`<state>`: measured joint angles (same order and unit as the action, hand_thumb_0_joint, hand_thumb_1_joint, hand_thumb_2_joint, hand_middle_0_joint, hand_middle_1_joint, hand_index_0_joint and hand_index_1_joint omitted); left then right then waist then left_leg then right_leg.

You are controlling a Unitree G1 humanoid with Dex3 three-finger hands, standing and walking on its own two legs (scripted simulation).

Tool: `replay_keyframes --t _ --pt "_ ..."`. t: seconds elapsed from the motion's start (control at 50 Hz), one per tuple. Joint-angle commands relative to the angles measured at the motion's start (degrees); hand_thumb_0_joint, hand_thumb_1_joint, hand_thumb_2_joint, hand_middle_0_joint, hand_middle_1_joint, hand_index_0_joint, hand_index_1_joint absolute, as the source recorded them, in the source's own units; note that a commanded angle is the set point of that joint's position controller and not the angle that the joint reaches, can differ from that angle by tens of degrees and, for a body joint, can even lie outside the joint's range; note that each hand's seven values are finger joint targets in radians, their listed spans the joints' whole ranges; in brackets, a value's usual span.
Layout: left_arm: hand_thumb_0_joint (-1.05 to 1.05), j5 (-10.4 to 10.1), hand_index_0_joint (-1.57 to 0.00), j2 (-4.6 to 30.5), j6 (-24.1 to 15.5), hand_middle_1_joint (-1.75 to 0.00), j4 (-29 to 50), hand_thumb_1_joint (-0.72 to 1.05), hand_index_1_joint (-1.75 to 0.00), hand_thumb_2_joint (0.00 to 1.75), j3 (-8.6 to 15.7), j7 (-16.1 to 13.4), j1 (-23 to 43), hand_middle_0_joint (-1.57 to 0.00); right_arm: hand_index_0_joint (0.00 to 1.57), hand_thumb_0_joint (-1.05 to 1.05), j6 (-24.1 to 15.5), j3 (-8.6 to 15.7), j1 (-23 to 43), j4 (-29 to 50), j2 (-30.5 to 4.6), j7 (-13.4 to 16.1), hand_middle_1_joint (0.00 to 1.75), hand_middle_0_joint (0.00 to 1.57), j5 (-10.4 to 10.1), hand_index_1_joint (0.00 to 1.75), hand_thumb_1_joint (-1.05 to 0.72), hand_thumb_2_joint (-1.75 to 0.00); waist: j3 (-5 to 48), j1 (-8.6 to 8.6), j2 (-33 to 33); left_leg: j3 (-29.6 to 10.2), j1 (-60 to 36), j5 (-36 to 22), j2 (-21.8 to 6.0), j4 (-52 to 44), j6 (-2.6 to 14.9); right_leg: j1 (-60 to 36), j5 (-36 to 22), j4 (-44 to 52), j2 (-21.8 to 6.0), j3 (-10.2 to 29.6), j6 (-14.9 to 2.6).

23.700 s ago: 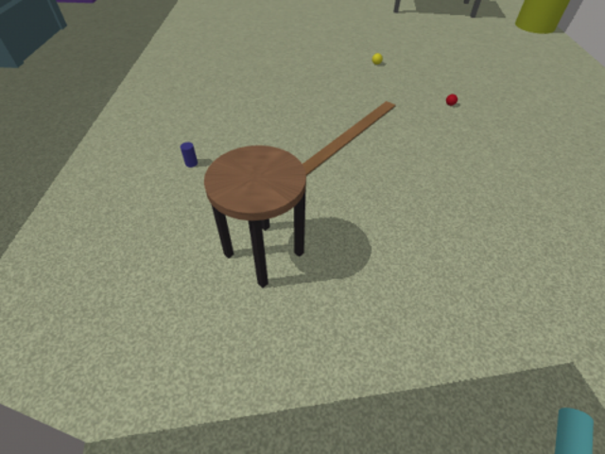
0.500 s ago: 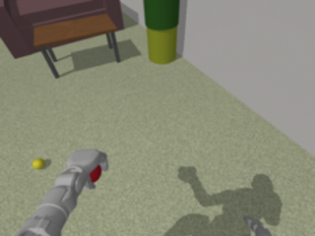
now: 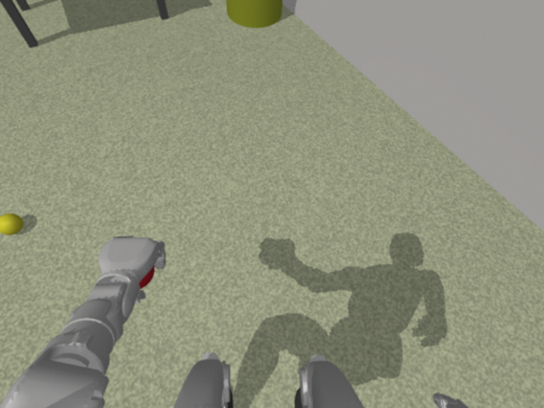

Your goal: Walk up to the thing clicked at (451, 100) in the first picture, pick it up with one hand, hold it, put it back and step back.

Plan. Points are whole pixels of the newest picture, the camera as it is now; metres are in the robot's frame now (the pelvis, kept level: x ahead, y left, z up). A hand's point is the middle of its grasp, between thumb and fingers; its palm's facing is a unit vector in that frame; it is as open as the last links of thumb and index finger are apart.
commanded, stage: crouch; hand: left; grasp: from above
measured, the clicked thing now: (133, 270) +0.36 +0.24 -0.13
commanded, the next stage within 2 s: lower in 1.40 s
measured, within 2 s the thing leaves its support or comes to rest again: neither
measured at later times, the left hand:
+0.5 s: hand (165, 292) +0.38 +0.24 -0.36, palm faces -0.46 -0.01 -0.89, open 7.8 cm
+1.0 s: hand (172, 295) +0.40 +0.25 -0.47, palm faces -0.46 -0.03 -0.89, open 7.8 cm
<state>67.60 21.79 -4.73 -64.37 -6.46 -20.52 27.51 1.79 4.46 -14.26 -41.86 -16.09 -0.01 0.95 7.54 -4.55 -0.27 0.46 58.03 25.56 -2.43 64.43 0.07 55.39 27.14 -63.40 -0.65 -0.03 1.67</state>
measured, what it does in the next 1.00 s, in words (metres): lowers itself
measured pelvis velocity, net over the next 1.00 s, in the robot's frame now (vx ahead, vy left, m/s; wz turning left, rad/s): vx -0.05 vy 0.00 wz -0.09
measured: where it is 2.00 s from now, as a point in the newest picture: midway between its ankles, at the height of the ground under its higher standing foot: outside the picture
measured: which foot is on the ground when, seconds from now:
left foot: down 0.00-1.00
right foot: down 0.00-1.00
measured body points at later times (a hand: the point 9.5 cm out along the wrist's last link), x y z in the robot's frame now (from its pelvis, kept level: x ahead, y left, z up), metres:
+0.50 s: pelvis -0.04 +0.00 -0.20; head +0.17 +0.02 +0.20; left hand +0.40 +0.24 -0.31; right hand +0.02 -0.27 -0.33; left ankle +0.05 +0.12 -0.65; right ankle +0.03 -0.14 -0.65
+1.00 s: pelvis -0.05 +0.00 -0.29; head +0.19 +0.04 +0.09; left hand +0.42 +0.25 -0.42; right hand +0.00 -0.28 -0.41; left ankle +0.04 +0.12 -0.65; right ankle +0.03 -0.14 -0.65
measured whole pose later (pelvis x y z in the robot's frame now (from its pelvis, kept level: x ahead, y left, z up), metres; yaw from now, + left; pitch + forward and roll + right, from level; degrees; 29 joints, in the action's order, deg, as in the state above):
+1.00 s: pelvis -0.05 +0.00 -0.29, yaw -5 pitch +37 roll -7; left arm 71.3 35.7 -9.7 -76.7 5.3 -23.4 48.3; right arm -4.0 1.0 -8.4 -44.1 -14.4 -6.5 7.5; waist 6.4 -10.3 0.2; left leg -5.5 124.8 38.1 -2.9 125.8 0.3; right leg 119.4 40.6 -123.2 1.0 -2.7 2.0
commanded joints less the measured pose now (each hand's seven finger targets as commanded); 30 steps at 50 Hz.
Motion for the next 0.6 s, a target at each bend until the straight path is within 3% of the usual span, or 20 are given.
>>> replay_keyframes --t 0.0,0.04,0.1,0.12,0.2,0.24,0.26,0.3,0.34,0.4,0.44,0.52,0.58 --pt "0.0 -0.17 -0.94 12.08 0.85 -0.78 6.77 0.57 -0.75 0.77 4.07 -5.21 22.44 -0.91 0.2 0.0 -2.74 3.26 -4.29 3.36 -8.51 1.26 0.3 0.2 0.81 0.3 -0.9 -0.9 26.4 -0.97 -5.8 -0.55 -8.1 -10.0 2.01 3.92 0.4 6.51 -10.13 -2.61 2.12 -1.95 -3.62" --pt "0.0 -0.43 -0.94 14.81 1.16 -0.77 6.73 0.56 -0.75 0.79 5.98 -5.51 23.17 -0.91 0.2 0.0 -3.15 3.41 -4.58 3.22 -8.89 1.47 0.3 0.2 1.05 0.3 -0.89 -0.9 29.87 -0.56 -6.09 -1.01 -4.74 -9.05 1.85 7.42 0.55 9.8 -9.08 -6.47 2.18 -2.29 -3.73" --pt "0.0 -0.68 -0.94 14.56 1.67 -0.78 4.5 0.57 -0.75 0.77 6.35 -5.11 23.16 -0.91 0.2 0.0 -3.56 3.66 -4.45 2.42 -9.32 1.4 0.3 0.2 1.86 0.3 -0.89 -0.9 31.33 -1.4 -7.16 -2.54 -0.73 -7.47 1.27 10.97 0.2 16.42 -7.1 -11.61 1.91 -3.04 -3.8" --pt "0.0 -0.67 -0.94 16.89 1.75 -0.77 5.32 0.57 -0.74 0.77 7.72 -5.05 23.73 -0.91 0.2 0.0 -3.74 3.64 -4.52 2.57 -9.5 1.4 0.3 0.2 1.88 0.3 -0.89 -0.9 32.49 -0.82 -7.1 -3.16 0.2 -6.4 1.11 11.84 0.06 18.2 -5.72 -13.36 1.9 -3.33 -3.95" --pt "0.0 -0.43 -0.95 17.4 0.83 -0.77 4.25 0.57 -0.73 0.77 8.02 -3.84 27.47 -0.91 0.2 0.0 -4.52 3.39 -4.74 1.77 -9.59 0.84 0.3 0.2 2.65 0.3 -0.89 -0.9 33.78 -2.76 -7.72 -3.88 7.04 -2.11 1.2 17.39 0.23 25.33 -2.12 -18.75 1.82 -3.56 -3.95" --pt "0.0 -0.62 -0.93 19.9 0.09 -0.79 4.44 0.56 -0.75 0.78 9.39 -3.8 28.76 -0.9 0.2 0.0 -4.97 3.27 -4.64 1.92 -9.86 0.63 0.3 0.2 2.68 0.3 -0.89 -0.9 35.21 -2.5 -7.81 -4.21 9.73 1.9 1.31 19.26 0.24 27.92 0.97 -20.99 1.78 -3.89 -4.07" --pt "0.0 -0.44 -0.95 18.56 -0.26 -0.76 2.41 0.57 -0.74 0.79 8.61 -3.56 28.6 -0.92 0.2 0.0 -5.1 3.21 -4.87 1.68 -9.92 0.39 0.3 0.2 2.86 0.3 -0.89 -0.9 34.19 -3.45 -7.27 -4.22 11.68 3.52 1.37 20.64 0.43 29.97 2.04 -21.59 1.71 -3.89 -3.96" --pt "0.0 -0.33 -0.96 20.42 -1.51 -0.76 3.25 0.58 -0.73 0.78 9.45 -3.78 31.35 -0.93 0.2 0.0 -5.6 2.92 -4.95 1.41 -9.59 0.09 0.3 0.2 3.04 0.3 -0.89 -0.9 35.83 -3.82 -5.87 -3.62 16.36 5.78 1.72 23.91 0.86 30.37 3.33 -23.39 1.95 -3.86 -3.85" --pt "0.0 -0.09 -0.96 20.9 -2.49 -0.76 2.92 0.59 -0.72 0.78 9.8 -4.0 32.24 -0.93 0.2 0.0 -6.15 2.65 -5.16 0.93 -9.52 -0.51 0.3 0.2 3.44 0.3 -0.89 -0.9 38.11 -4.03 -6.99 -3.52 17.17 4.63 1.72 27.24 0.98 33.18 2.72 -25.75 1.85 -3.81 -3.74" --pt "0.0 1.31 -0.99 24.37 -3.77 -0.76 3.63 0.63 -0.72 0.76 11.48 -4.97 35.25 -0.95 0.2 0.0 -6.65 2.21 -5.63 0.05 -9.86 -1.12 0.3 0.2 4.04 0.3 -0.9 -0.9 40.27 -4.02 -9.96 -3.82 18.09 2.74 1.59 30.81 0.78 36.37 1.52 -29.49 1.83 -4.22 -3.79" --pt "0.0 2.03 -1.0 24.24 -4.34 -0.74 3.57 0.63 -0.71 0.78 11.65 -5.61 37.5 -0.97 0.2 0.0 -6.96 2.07 -6.0 -0.5 -10.02 -1.63 0.3 0.2 4.54 0.3 -0.9 -0.9 41.65 -4.61 -11.9 -4.88 17.58 1.88 1.3 32.17 0.25 40.01 1.29 -32.5 1.67 -4.83 -4.0" --pt "0.0 3.08 -1.01 25.69 -4.05 -0.72 1.0 0.63 -0.69 0.77 12.95 -6.62 35.95 -0.98 0.2 0.0 -7.1 1.79 -6.42 -0.64 -10.16 -2.7 0.3 0.2 5.27 0.3 -0.9 -0.9 43.23 -4.13 -12.94 -3.85 19.4 -1.27 1.34 36.65 0.51 41.55 -1.2 -35.53 1.89 -5.15 -3.84" --pt "0.0 2.56 -1.02 25.53 -3.74 -0.76 0.86 0.65 -0.73 0.79 13.06 -6.71 36.17 -0.99 0.2 0.0 -6.98 1.62 -6.43 -0.32 -9.47 -3.6 0.3 0.2 5.66 0.3 -0.91 -0.9 44.66 -3.93 -12.39 -2.61 21.28 -3.33 1.32 40.1 1.13 40.06 -3.77 -36.64 2.34 -5.02 -3.58"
